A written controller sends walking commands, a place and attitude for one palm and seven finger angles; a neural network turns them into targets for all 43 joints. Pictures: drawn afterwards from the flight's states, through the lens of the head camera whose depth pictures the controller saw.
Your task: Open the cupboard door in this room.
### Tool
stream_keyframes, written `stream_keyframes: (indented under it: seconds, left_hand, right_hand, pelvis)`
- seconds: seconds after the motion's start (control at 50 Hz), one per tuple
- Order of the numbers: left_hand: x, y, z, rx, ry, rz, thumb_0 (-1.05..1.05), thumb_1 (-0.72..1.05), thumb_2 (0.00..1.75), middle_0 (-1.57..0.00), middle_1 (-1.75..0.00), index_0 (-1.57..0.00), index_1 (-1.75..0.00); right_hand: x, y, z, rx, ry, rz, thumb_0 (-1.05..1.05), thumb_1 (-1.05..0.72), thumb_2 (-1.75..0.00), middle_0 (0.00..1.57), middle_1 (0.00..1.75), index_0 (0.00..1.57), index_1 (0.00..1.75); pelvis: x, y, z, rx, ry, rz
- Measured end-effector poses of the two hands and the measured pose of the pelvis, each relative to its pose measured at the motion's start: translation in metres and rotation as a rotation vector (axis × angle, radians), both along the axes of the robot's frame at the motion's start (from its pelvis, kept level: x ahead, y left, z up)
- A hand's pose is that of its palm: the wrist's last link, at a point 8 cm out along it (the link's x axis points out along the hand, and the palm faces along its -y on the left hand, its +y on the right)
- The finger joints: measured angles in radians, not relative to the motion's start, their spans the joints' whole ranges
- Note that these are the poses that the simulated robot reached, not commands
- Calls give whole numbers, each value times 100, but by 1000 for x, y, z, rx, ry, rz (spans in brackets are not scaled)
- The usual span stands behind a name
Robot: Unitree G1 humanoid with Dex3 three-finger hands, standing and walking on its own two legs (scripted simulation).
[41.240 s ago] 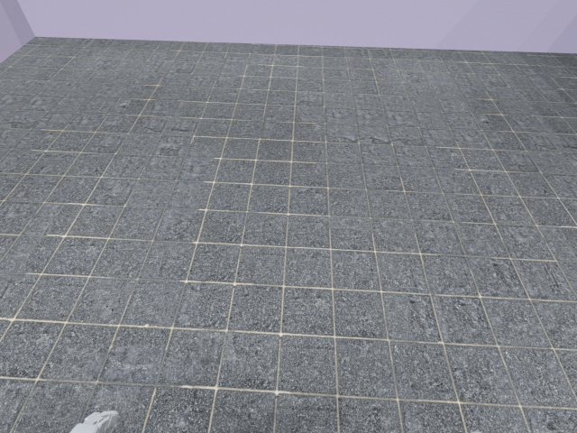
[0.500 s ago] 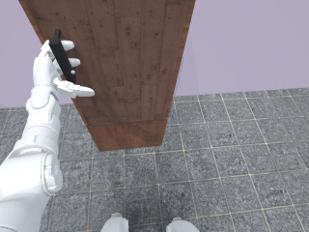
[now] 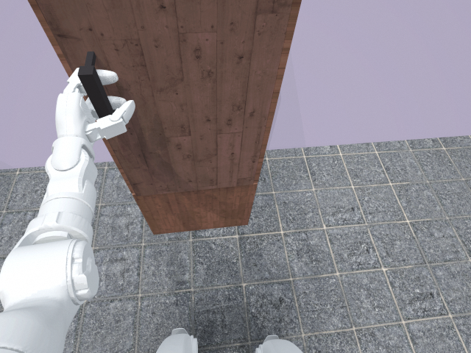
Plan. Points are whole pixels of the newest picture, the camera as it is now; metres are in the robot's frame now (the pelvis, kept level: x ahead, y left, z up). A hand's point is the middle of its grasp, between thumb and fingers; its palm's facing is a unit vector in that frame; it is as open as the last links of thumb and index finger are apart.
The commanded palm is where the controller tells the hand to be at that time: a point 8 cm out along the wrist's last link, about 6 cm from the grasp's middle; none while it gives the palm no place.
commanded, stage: close the thumb around the handle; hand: left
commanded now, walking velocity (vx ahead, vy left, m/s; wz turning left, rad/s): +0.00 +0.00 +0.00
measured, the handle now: (102, 94) +0.54 +0.21 +0.10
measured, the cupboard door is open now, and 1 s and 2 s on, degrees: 1 32 44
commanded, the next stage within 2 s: pull the door open along its arc in 0.20 s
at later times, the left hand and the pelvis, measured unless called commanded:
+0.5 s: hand (115, 118) +0.48 +0.18 +0.10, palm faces +0.08 -1.00 +0.00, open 5.6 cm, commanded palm +0.44 +0.23 +0.10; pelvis +0.00 +0.00 +0.00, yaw -1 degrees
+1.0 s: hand (160, 189) +0.34 +0.10 +0.11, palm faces +0.35 -0.93 +0.13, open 6.2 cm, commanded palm +0.29 +0.13 +0.10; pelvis +0.00 -0.01 +0.01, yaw +1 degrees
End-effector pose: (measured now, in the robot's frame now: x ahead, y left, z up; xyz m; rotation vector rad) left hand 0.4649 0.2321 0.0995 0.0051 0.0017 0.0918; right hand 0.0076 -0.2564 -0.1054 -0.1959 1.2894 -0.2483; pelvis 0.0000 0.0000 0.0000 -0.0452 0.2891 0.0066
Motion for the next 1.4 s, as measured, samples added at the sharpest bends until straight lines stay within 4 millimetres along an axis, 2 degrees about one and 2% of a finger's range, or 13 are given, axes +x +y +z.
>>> stream_keyframes:
  seconds: [0.08,0.16,0.42,0.52,0.64,0.76,0.94,1.06,1.12,1.22,1.32,1.4]
  left_hand:
    - [0,0,0,0,0,1,1,63,79,-36,-132,-35,-132]
    - [1,1,0,0,-1,1,1,75,84,-37,-134,-36,-133]
    - [0,0,0,1,-1,-4,1,75,82,-37,-135,-36,-135]
    - [-10,-1,0,-5,-6,-13,1,75,80,-37,-135,-36,-135]
    - [-37,-8,-1,-13,-24,-35,1,74,76,-36,-135,-37,-135]
    - [-78,-23,-3,-25,-42,-64,1,72,74,-36,-135,-36,-134]
    - [-143,-74,-3,-147,-53,198,5,67,75,-33,-135,-37,-131]
    - [-177,-114,1,-85,-15,321,3,68,77,-33,-135,-36,-132]
    - [-186,-127,4,-2,-4,328,1,70,79,-34,-135,-35,-132]
    - [-199,-143,6,11,22,315,2,69,77,-33,-133,-35,-133]
    - [-214,-160,8,17,44,238,2,68,73,-32,-132,-36,-134]
    - [-217,-167,8,25,49,232,1,67,74,-33,-132,-38,-134]
  right_hand:
    - [2,-1,0,-3,-1,3,1,-91,-90,20,30,21,30]
    - [3,-2,1,-7,0,6,1,-91,-90,20,30,21,30]
    - [4,-4,1,-7,-10,-7,1,-91,-90,20,30,21,30]
    - [7,-4,4,2,-30,-27,1,-91,-90,20,30,21,30]
    - [25,-3,9,23,-94,-32,1,-91,-90,20,30,21,30]
    - [64,1,16,45,-216,12,1,-91,-90,20,30,20,30]
    - [140,22,30,99,-427,184,1,-91,-90,20,30,20,30]
    - [173,40,39,140,-511,278,1,-91,-90,20,30,20,30]
    - [180,44,41,154,-525,300,1,-91,-90,20,30,20,30]
    - [181,42,43,175,-530,297,1,-91,-90,20,30,21,30]
    - [176,31,43,183,-527,278,1,-91,-90,20,30,21,30]
    - [173,18,41,159,-513,269,1,-91,-90,20,30,21,30]
  pelvis:
    - [0,0,0,0,-1,3]
    - [0,0,0,0,0,3]
    - [1,-2,0,4,-1,-7]
    - [5,-3,4,9,-14,-20]
    - [11,-3,10,14,-45,-30]
    - [14,-2,14,19,-84,-25]
    - [7,-4,14,30,-133,-2]
    - [1,-11,13,37,-163,24]
    - [-2,-17,12,40,-179,36]
    - [-4,-27,14,43,-208,47]
    - [1,-36,17,49,-232,46]
    - [3,-42,19,52,-249,53]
